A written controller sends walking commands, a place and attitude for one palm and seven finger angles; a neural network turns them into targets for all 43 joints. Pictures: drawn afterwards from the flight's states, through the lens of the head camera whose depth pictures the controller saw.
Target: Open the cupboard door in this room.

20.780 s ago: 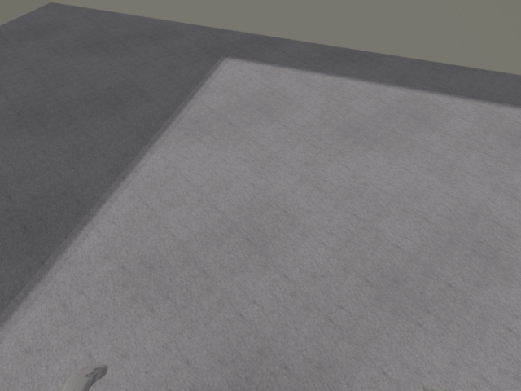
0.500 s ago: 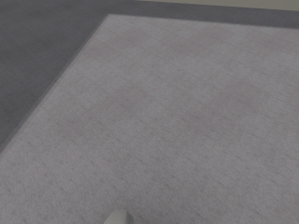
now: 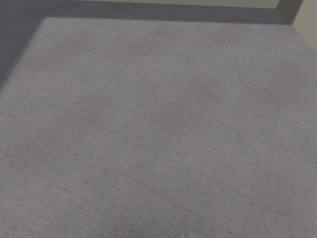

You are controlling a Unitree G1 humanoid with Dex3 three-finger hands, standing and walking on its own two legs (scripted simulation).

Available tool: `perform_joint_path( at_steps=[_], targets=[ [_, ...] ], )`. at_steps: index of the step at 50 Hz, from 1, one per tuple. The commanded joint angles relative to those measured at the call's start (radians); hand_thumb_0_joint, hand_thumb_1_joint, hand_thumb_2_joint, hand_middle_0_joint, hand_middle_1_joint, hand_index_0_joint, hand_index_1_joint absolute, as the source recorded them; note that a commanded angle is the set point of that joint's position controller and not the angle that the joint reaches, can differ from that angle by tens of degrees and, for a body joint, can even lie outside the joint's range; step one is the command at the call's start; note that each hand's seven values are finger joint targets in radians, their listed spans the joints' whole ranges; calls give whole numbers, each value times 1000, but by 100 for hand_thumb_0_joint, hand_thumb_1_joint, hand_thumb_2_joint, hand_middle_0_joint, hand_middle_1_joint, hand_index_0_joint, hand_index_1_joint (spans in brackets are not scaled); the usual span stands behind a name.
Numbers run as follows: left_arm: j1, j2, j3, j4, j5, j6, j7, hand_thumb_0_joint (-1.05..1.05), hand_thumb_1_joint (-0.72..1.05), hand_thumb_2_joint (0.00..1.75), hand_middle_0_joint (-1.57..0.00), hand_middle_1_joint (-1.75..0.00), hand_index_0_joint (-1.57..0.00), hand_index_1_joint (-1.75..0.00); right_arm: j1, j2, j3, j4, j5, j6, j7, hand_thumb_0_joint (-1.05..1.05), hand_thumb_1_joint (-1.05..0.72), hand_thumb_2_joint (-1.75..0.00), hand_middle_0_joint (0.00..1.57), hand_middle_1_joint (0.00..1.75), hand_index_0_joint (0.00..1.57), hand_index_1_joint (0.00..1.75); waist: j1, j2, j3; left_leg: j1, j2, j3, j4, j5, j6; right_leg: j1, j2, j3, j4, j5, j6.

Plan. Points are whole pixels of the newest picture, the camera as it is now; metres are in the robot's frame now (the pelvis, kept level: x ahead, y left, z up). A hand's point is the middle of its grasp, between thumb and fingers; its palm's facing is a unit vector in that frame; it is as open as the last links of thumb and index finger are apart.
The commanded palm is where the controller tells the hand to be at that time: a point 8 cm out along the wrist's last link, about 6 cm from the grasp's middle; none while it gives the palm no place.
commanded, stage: turn or walk to find it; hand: left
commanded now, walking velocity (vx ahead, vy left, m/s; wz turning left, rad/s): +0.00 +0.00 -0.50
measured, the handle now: out of the picture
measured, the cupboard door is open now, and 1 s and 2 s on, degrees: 0 0 0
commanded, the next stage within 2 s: none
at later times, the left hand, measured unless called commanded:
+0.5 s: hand out of the picture +0.11 +0.11 -0.15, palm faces -0.21 -0.94 -0.25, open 7.4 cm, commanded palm none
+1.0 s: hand out of the picture +0.12 +0.20 -0.18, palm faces -0.40 -0.89 -0.22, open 7.4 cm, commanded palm none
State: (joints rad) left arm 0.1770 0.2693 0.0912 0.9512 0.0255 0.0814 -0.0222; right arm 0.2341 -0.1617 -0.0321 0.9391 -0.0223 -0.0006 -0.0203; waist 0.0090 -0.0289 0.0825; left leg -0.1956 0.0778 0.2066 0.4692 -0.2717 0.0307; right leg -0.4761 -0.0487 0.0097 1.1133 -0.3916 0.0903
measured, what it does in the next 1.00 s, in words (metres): steps on the spot, turning right: right foot, then left foot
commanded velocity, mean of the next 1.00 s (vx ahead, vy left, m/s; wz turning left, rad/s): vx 0.00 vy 0.00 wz -0.50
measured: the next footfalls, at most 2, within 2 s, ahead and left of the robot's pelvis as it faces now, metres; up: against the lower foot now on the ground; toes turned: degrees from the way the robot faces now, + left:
right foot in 0.18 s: +0.01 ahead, -0.14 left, +0.00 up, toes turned -13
left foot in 0.76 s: +0.06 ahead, +0.07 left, +0.00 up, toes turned -19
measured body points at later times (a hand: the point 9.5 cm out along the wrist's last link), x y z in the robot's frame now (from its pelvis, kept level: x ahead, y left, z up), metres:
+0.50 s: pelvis -0.02 -0.06 +0.00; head +0.01 -0.09 +0.45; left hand +0.12 +0.16 -0.13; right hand -0.02 -0.33 -0.16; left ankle +0.01 +0.12 -0.66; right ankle -0.02 -0.14 -0.74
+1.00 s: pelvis -0.02 +0.02 +0.00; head +0.02 +0.04 +0.45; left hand +0.14 +0.24 -0.16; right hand -0.05 -0.23 -0.12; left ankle +0.02 +0.09 -0.74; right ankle -0.12 -0.11 -0.64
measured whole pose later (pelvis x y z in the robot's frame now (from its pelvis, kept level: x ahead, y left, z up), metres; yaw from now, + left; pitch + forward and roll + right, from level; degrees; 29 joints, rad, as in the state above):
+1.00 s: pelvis -0.02 +0.02 +0.00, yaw -29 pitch -1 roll -2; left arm 0.23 0.28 0.10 0.97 0.03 0.07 -0.02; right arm 0.18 -0.17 -0.02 0.91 -0.02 0.01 -0.03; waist 0.04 -0.04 0.07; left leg -0.20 0.05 0.17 0.46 -0.25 0.05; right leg -0.51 -0.01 0.05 1.20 -0.35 0.08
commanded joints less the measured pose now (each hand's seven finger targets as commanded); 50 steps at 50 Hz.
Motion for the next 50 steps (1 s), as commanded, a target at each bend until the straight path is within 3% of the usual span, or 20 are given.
perform_joint_path(
  at_steps=[1, 5, 8, 9, 10, 11, 12, 14, 17, 25, 32, 35, 37, 38, 39, 40, 41, 43, 46, 50],
  targets=[
    [-114, 19, -8, -113, -6, -28, -7, 0, 90, 90, -20, -30, -20, -30, 104, -218, -72, -18, -2, -15, -14, 0, -90, -90, 20, 30, 20, 30, -69, 199, -114, 249, 279, -173, -80, 556, 122, -99, -13, -59, -154, -78, -8],
    [-96, 10, -14, -108, -8, -38, -4, 0, 90, 90, -20, -30, -20, -30, 70, -235, -82, -12, -4, -6, -4, 0, -90, -90, 20, 30, 20, 30, -61, 244, -125, 170, 292, -123, -28, 543, 99, 60, 9, -106, -362, -78, -40],
    [30, 51, -2, -74, -5, -55, 3, 0, 90, 90, -20, -30, -20, -30, 36, -229, -82, -17, 4, -2, 2, 0, -90, -90, 20, 30, 20, 30, 15, 153, -166, 32, 251, -38, 149, 390, 4, 322, 6, -106, -683, 220, -72],
    [105, 160, 14, -53, 5, -70, 16, 0, 90, 90, -20, -30, -20, -30, 40, -171, -69, -40, 13, 4, 7, 0, -90, -90, 20, 30, 20, 30, 54, -119, -192, -193, 169, 15, 356, 63, -65, 511, -184, 129, -766, 430, -132],
    [146, 231, 29, -34, -4, -70, 29, 0, 90, 90, -20, -30, -20, -30, -48, -117, -45, -95, 7, 12, 8, 0, -90, -90, 20, 30, 20, 30, 80, -308, -156, -407, 36, -33, 553, -384, -101, 518, -354, 372, -744, 811, -231],
    [157, 209, 25, -32, -15, -64, 38, 0, 90, 90, -20, -30, -20, -30, -61, -142, -49, -98, 11, 30, -4, 0, -90, -90, 20, 30, 20, 30, 81, -203, -155, -388, 46, -154, 650, -361, -90, 453, -373, 317, -737, 827, -287],
    [99, 186, 30, -50, -13, -63, 46, 0, 90, 90, -20, -30, -20, -30, -54, -137, -48, -81, 10, 41, -8, 0, -90, -90, 20, 30, 20, 30, 56, -233, -122, -404, 54, -197, 682, -305, -86, 404, -314, 297, -775, 687, -275],
    [-5, 137, 14, -82, -15, -61, 43, 0, 90, 90, -20, -30, -20, -30, -49, -162, -57, -52, 2, 44, -2, 0, -90, -90, 20, 30, 20, 30, 20, -134, -62, -407, 55, -212, 730, -165, -98, 345, -230, 237, -782, 489, -245],
    [-37, 115, 6, -98, -15, -72, 37, 0, 90, 90, -20, -30, -20, -30, 7, -157, -59, -25, -2, 45, 6, 0, -90, -90, 20, 30, 20, 30, -12, -98, -94, -355, 39, -199, 694, -62, -115, 327, -170, 171, -793, 446, -207],
    [51, 129, 11, -68, -10, -77, 32, 0, 90, 90, -20, -30, -20, -30, -80, -166, -52, -59, 1, 38, -4, 0, -90, -90, 20, 30, 20, 30, 20, -90, -100, -372, 9, -223, 587, -91, -128, 372, -170, 280, -785, 480, -250],
    [65, 151, 21, -59, -1, -67, 36, 0, 90, 90, -20, -30, -20, -30, -127, -157, -41, -92, 14, 23, -11, 0, -90, -90, 20, 30, 20, 30, 32, -115, -127, -253, -28, -217, 344, -171, -102, 357, -168, 385, -752, 539, -292],
    [18, 157, 23, -66, -4, -61, 35, 0, 90, 90, -20, -30, -20, -30, -62, -154, -38, -79, 22, 12, -16, 0, -90, -90, 20, 30, 20, 30, -4, -114, -162, -116, -54, -203, 145, -109, -85, 316, -136, 385, -703, 570, -257],
    [-16, 126, 16, -77, -16, -54, 36, 0, 90, 90, -20, -30, -20, -30, 31, -183, -43, -50, 25, -5, -21, 0, -90, -90, 20, 30, 20, 30, -54, -33, -196, 147, 0, -233, -98, 64, -69, 143, -50, 323, -591, 415, -175],
    [17, 63, 5, -92, -25, -48, 28, 0, 90, 90, -20, -30, -20, -30, 24, -263, -56, -61, 13, -12, -22, 0, -90, -90, 20, 30, 20, 30, -44, 220, -188, 252, 224, -457, -209, 88, -12, -51, 89, 201, -429, 89, -114],
    [18, 56, 2, -96, -13, -45, 23, 0, 90, 90, -20, -30, -20, -30, 6, -320, -67, -78, 9, -1, -21, 0, -90, -90, 20, 30, 20, 30, -40, 344, -137, 173, 381, -552, -223, 183, 59, -120, 118, 70, -221, -198, -65],
    [19, 85, 11, -92, -4, -37, 21, 0, 90, 90, -20, -30, -20, -30, -29, -302, -59, -99, 2, 8, -17, 0, -90, -90, 20, 30, 20, 30, -29, 255, -90, 36, 387, -512, -216, 143, 101, -76, 85, 89, -77, -187, -59],
    [39, 93, 25, -65, 5, -21, 22, 0, 90, 90, -20, -30, -20, -30, -92, -246, -48, -106, 1, 4, -22, 0, -90, -90, 20, 30, 20, 30, 3, 299, -57, -36, 328, -456, -252, 94, 64, -77, 73, 109, -5, -125, -48],
    [62, 95, 34, -46, 7, -22, 4, 0, 90, 90, -20, -30, -20, -30, -129, -213, -35, -125, -1, -2, -25, 0, -90, -90, 20, 30, 20, 30, 29, 201, -21, -37, 228, -328, -222, 115, 34, -86, 59, 71, 89, -25, -37],
    [74, 65, 25, -33, 2, -26, -1, 0, 90, 90, -20, -30, -20, -30, -67, -200, -41, -105, 6, -13, -24, 0, -90, -90, 20, 30, 20, 30, 17, 130, -75, 82, 203, -234, -176, 291, 40, -127, 42, 41, 133, 44, -15],
    [30, 46, 19, -53, -1, -21, 1, 0, 90, 90, -20, -30, -20, -30, 18, -190, -51, -75, 6, -19, -22, 0, -90, -90, 20, 30, 20, 30, -15, 147, -83, 139, 234, -224, -168, 326, 77, -146, 13, 31, 106, 43, 2]
  ],
)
